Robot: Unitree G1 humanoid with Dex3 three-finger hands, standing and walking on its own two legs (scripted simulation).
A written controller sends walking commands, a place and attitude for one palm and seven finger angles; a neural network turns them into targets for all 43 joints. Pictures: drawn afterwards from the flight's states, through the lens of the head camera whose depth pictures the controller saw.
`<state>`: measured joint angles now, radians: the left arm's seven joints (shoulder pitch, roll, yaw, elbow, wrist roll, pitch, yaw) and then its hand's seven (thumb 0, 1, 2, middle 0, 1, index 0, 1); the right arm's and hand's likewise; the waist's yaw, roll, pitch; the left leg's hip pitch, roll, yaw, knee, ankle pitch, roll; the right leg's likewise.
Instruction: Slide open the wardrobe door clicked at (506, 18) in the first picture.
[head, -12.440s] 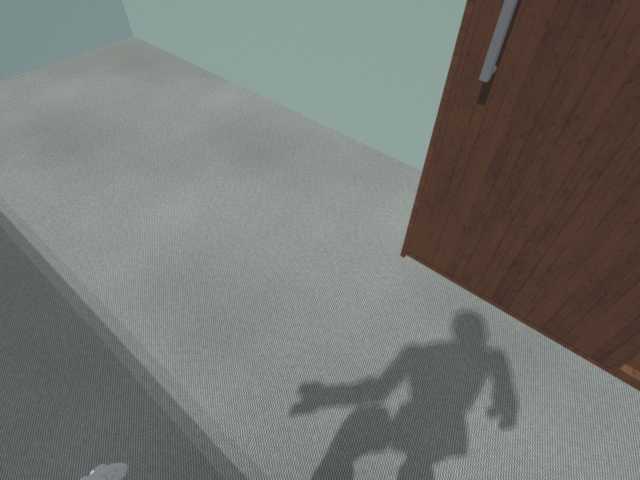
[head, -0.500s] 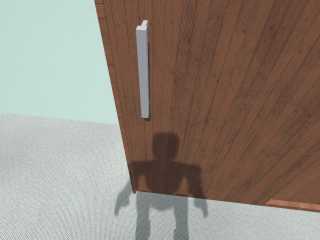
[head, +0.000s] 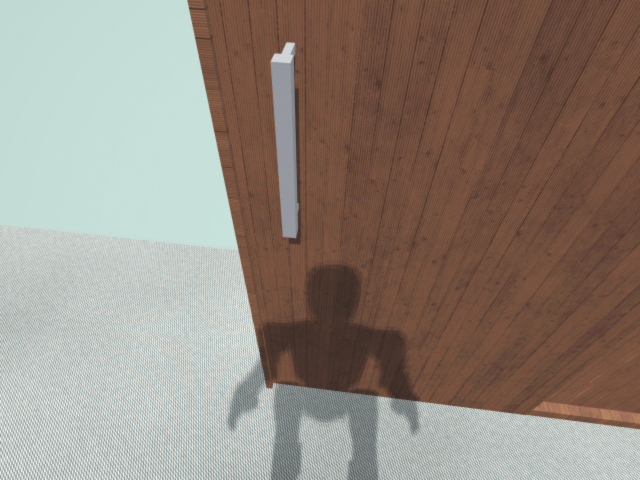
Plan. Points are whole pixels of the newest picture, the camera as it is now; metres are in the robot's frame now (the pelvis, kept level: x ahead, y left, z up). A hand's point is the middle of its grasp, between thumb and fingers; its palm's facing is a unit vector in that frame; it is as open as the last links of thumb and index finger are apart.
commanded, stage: look again from close up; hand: left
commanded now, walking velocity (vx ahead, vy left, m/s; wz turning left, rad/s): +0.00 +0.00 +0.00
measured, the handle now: (289, 153) +0.48 +0.08 +0.17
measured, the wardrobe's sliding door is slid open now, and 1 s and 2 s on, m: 0.00 0.00 0.00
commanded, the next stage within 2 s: raise the hand with hooked fingers in 0.06 s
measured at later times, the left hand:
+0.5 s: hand (155, 434) +0.17 +0.21 -0.02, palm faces -0.05 -0.99 -0.10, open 8.1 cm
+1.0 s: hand (113, 391) +0.20 +0.24 +0.05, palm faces +0.02 -1.00 -0.08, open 11.1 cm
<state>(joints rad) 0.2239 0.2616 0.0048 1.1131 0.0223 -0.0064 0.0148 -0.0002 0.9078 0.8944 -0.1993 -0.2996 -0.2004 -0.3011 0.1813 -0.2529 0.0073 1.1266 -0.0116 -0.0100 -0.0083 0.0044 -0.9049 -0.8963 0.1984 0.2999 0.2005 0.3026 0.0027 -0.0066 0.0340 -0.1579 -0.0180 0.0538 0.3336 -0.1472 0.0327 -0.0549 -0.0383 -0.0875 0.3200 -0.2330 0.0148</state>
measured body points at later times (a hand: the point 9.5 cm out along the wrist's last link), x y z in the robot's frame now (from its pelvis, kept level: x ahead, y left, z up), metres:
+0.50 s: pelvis -0.04 -0.02 -0.07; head -0.01 -0.01 +0.38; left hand +0.17 +0.26 -0.01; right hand +0.16 -0.27 -0.12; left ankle +0.02 +0.09 -0.75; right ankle -0.04 -0.12 -0.75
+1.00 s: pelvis -0.03 -0.02 -0.04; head +0.00 -0.01 +0.41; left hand +0.19 +0.29 +0.06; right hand +0.14 -0.26 -0.11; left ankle +0.02 +0.09 -0.75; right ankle -0.04 -0.12 -0.75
